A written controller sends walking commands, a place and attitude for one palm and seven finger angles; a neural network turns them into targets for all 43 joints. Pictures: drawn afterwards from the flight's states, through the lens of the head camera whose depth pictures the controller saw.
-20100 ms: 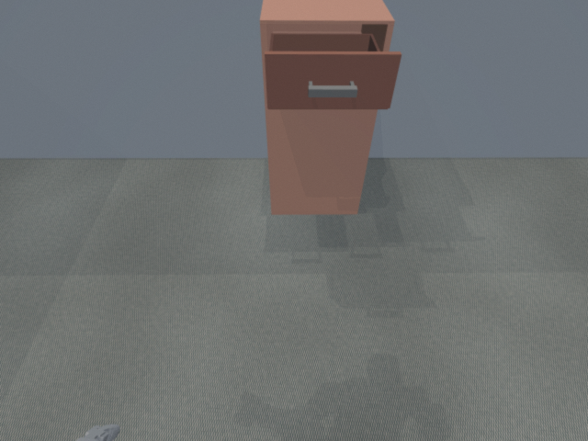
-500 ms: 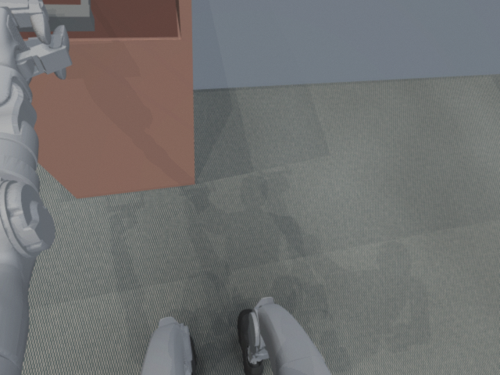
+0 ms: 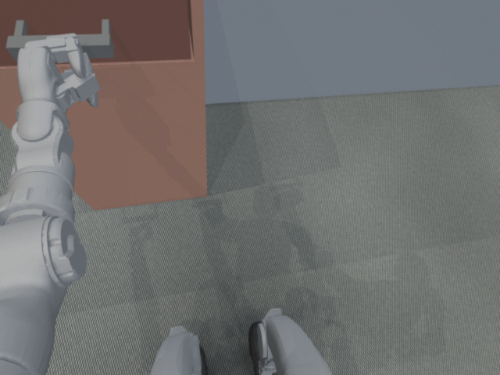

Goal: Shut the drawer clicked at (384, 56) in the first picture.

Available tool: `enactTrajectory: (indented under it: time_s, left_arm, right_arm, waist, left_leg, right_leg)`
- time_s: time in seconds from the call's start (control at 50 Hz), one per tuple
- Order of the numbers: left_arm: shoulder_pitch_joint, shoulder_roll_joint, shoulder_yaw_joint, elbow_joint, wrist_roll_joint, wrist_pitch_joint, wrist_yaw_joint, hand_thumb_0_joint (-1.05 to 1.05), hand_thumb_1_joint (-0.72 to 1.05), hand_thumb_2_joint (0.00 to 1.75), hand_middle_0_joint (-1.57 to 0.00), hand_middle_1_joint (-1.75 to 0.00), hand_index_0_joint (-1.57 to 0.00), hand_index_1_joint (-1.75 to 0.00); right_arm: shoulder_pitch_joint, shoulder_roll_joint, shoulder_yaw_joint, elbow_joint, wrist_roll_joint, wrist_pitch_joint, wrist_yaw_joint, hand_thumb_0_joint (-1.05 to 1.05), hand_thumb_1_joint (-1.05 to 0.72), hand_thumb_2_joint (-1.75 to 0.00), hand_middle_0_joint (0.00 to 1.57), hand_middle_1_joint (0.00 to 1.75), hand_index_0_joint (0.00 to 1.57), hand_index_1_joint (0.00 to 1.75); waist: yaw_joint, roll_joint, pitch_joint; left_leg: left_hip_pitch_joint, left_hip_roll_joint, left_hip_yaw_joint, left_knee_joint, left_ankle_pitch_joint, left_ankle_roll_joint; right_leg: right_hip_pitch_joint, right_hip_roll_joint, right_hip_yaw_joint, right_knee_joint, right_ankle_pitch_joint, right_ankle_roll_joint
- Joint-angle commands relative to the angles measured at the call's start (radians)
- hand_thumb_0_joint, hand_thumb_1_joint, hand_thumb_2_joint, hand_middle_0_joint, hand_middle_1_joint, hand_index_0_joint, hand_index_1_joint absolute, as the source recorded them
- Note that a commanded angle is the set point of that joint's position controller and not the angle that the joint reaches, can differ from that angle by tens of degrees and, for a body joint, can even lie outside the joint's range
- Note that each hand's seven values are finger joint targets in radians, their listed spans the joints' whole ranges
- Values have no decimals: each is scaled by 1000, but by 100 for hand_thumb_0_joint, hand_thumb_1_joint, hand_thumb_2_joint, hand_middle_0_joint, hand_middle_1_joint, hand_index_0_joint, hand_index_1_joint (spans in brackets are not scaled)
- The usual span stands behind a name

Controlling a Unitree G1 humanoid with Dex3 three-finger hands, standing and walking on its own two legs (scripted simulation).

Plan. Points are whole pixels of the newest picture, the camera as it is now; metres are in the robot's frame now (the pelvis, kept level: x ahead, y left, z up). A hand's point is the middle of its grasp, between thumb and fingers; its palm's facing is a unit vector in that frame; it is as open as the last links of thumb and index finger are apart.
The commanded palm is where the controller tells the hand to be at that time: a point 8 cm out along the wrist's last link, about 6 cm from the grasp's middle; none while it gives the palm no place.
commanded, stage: pull the fist back off the drawer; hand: left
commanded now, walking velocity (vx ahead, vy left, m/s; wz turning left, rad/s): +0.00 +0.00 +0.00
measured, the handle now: (64, 36) +0.63 +0.21 +0.08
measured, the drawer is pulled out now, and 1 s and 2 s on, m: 0.00 0.00 0.00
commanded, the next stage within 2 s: draw the hand back to the body in 0.08 s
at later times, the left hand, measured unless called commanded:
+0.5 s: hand (59, 109) +0.46 +0.18 +0.12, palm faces +0.09 -1.00 -0.05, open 3.2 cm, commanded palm +0.42 +0.23 +0.13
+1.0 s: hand out of the picture +0.31 +0.21 +0.18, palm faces +0.32 -0.91 -0.26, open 3.2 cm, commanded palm +0.26 +0.25 +0.20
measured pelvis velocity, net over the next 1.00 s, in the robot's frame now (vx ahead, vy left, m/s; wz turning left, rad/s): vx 0.04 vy -0.02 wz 0.03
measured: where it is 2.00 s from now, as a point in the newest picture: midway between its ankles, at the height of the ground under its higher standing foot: outside the picture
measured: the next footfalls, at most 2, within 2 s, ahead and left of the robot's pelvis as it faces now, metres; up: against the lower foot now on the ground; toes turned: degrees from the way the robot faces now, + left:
none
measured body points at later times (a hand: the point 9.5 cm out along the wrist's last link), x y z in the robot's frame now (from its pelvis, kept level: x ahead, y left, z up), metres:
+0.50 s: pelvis +0.06 -0.02 +0.04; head +0.13 -0.02 +0.49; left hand +0.45 +0.24 +0.13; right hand +0.12 -0.27 -0.07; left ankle +0.01 +0.09 -0.66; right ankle +0.04 -0.13 -0.66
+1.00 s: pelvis +0.04 -0.02 +0.08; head +0.03 -0.04 +0.53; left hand +0.28 +0.26 +0.20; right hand +0.23 -0.23 -0.01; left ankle +0.01 +0.09 -0.66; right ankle +0.04 -0.13 -0.66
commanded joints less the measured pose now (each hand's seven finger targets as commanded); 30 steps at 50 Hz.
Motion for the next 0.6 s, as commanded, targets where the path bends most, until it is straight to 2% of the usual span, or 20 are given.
enactTrajectory:
  time_s: [0.0, 0.04, 0.06, 0.1, 0.12, 0.14, 0.16, 0.2, 0.22, 0.26, 0.28, 0.32, 0.34, 0.36, 0.38, 0.44, 0.48, 0.52, 0.56, 0.58]
  left_arm:
    - [-401, 201, 25, -265, -31, -92, 5, 0, 90, 90, -140, -160, -140, -160]
    - [-403, 188, 14, -265, -29, -92, 6, 0, 90, 90, -140, -160, -140, -160]
    - [-366, 187, 18, -244, -26, -89, 8, 0, 90, 90, -140, -160, -140, -160]
    - [-345, 161, 5, -250, -26, -94, 7, 0, 90, 90, -140, -160, -140, -160]
    - [-341, 170, 16, -273, -30, -100, 7, 0, 90, 90, -140, -160, -140, -160]
    - [-323, 146, 2, -271, -34, -102, 3, 0, 90, 90, -140, -160, -140, -160]
    - [-318, 162, 21, -287, -40, -108, 4, 0, 90, 90, -140, -160, -140, -160]
    - [-184, 166, 47, -421, -63, -126, -5, 0, 90, 90, -140, -160, -140, -160]
    - [-97, 169, 55, -480, -76, -125, -13, 0, 90, 90, -140, -160, -140, -160]
    - [23, 146, 44, -614, -106, -112, -26, 0, 90, 90, -140, -160, -140, -160]
    - [114, 128, 31, -646, -117, -96, -35, 0, 90, 90, -140, -160, -140, -160]
    - [224, 77, 1, -718, -144, -51, -46, 0, 90, 90, -140, -160, -140, -160]
    - [254, 37, -24, -757, -161, -30, -54, 0, 90, 90, -140, -160, -140, -160]
    - [286, 31, -29, -773, -173, -9, -55, 0, 90, 90, -140, -160, -140, -160]
    - [299, 20, -37, -819, -184, 2, -54, 0, 90, 90, -140, -160, -140, -160]
    - [327, -38, -81, -849, -203, 34, -53, 0, 90, 90, -140, -160, -140, -160]
    - [348, -28, -78, -903, -209, 37, -53, 0, 90, 90, -140, -160, -140, -160]
    - [419, -4, -62, -936, -207, 47, -66, 0, 90, 90, -140, -160, -140, -160]
    - [462, -40, -95, -1010, -212, 52, -82, 0, 90, 90, -140, -160, -140, -160]
    - [457, -33, -103, -1046, -214, 55, -89, 0, 90, 90, -140, -160, -140, -160]
  right_arm:
    - [188, -198, -81, -42, 8, 13, -3, 0, -90, -90, 20, 30, 20, 30]
    - [182, -192, -85, -42, 12, 21, -4, 0, -90, -90, 20, 30, 20, 30]
    - [179, -190, -86, -45, 16, 26, -6, 0, -90, -90, 20, 30, 20, 30]
    - [177, -183, -87, -46, 17, 32, -5, 0, -90, -90, 20, 30, 20, 30]
    - [175, -184, -91, -48, 17, 35, -6, 0, -90, -90, 20, 30, 20, 30]
    - [172, -180, -92, -50, 18, 38, -5, 0, -90, -90, 20, 30, 20, 30]
    - [171, -180, -95, -49, 17, 40, -6, 0, -90, -90, 20, 30, 20, 30]
    - [158, -173, -103, -84, 24, 45, 0, 0, -90, -90, 20, 30, 20, 30]
    - [144, -169, -106, -103, 32, 46, 1, 0, -90, -90, 20, 30, 20, 30]
    - [119, -154, -112, -127, 47, 43, 2, 0, -90, -90, 20, 30, 20, 30]
    - [114, -149, -113, -137, 53, 39, 2, 0, -90, -90, 20, 30, 20, 30]
    - [83, -138, -115, -149, 72, 32, -2, 0, -90, -90, 20, 30, 20, 30]
    - [63, -135, -116, -156, 79, 27, -4, 0, -90, -90, 20, 30, 20, 30]
    - [46, -137, -115, -157, 88, 23, -9, 0, -90, -90, 20, 30, 20, 30]
    - [29, -138, -114, -161, 92, 16, -16, 0, -90, -90, 20, 30, 20, 30]
    - [-19, -131, -108, -149, 102, -2, -33, 0, -90, -90, 20, 30, 20, 30]
    - [-41, -131, -110, -148, 102, -17, -43, 0, -90, -90, 20, 30, 20, 30]
    - [-56, -128, -107, -149, 103, -28, -48, 0, -90, -90, 20, 30, 20, 30]
    - [-93, -116, -101, -164, 105, -45, -52, 0, -90, -90, 20, 30, 20, 30]
    - [-107, -117, -98, -169, 106, -53, -55, 0, -90, -90, 20, 30, 20, 30]
  waist:
    - [11, 141, -521]
    - [3, 110, -492]
    - [10, 86, -465]
    - [16, 101, -459]
    - [20, 106, -473]
    - [21, 109, -472]
    - [26, 90, -483]
    - [90, 149, -611]
    - [118, 150, -646]
    - [141, 133, -679]
    - [153, 102, -669]
    - [155, 50, -592]
    - [151, 29, -550]
    - [149, -5, -496]
    - [149, 12, -473]
    - [129, -3, -326]
    - [135, -5, -304]
    - [156, 30, -337]
    - [169, 65, -352]
    - [162, 52, -339]
  left_leg:
    - [487, 2, -102, -156, 410, -30]
    - [450, -2, -88, -157, 404, -24]
    - [429, -4, -82, -161, 394, -22]
    - [449, -6, -74, -162, 439, -23]
    - [460, -5, -71, -159, 473, -24]
    - [471, -5, -69, -157, 495, -26]
    - [471, -4, -65, -154, 510, -25]
    - [569, -6, -60, -170, 660, -35]
    - [601, -5, -53, -178, 727, -37]
    - [624, -4, -39, -203, 780, -32]
    - [611, -4, -37, -214, 804, -27]
    - [571, -2, -15, -251, 777, -17]
    - [564, -7, -4, -269, 726, -12]
    - [549, -8, -1, -290, 664, -10]
    - [569, -11, 3, -303, 645, -9]
    - [583, -13, 2, -346, 544, -12]
    - [600, -17, 4, -352, 560, -9]
    - [634, -20, 2, -362, 610, -13]
    - [679, -23, -1, -375, 615, -16]
    - [693, -23, -7, -379, 604, -14]
  right_leg:
    - [236, 44, 31, -102, 184, -21]
    - [268, 43, 39, -105, 211, -17]
    - [277, 43, 41, -109, 214, -17]
    - [285, 42, 41, -107, 253, -18]
    - [294, 40, 43, -103, 280, -17]
    - [294, 41, 45, -104, 295, -17]
    - [316, 40, 48, -103, 319, -15]
    - [411, 39, 52, -102, 419, -21]
    - [465, 39, 57, -111, 474, -22]
    - [567, 37, 64, -134, 567, -20]
    - [609, 34, 66, -141, 611, -22]
    - [673, 27, 67, -170, 665, -15]
    - [692, 27, 66, -192, 662, -10]
    - [702, 29, 61, -209, 627, -8]
    - [704, 28, 61, -222, 614, -10]
    - [656, 29, 51, -265, 507, -5]
    - [686, 25, 56, -275, 537, -8]
    - [729, 16, 57, -272, 580, -10]
    - [742, 12, 55, -282, 566, -11]
    - [744, 13, 55, -287, 556, -13]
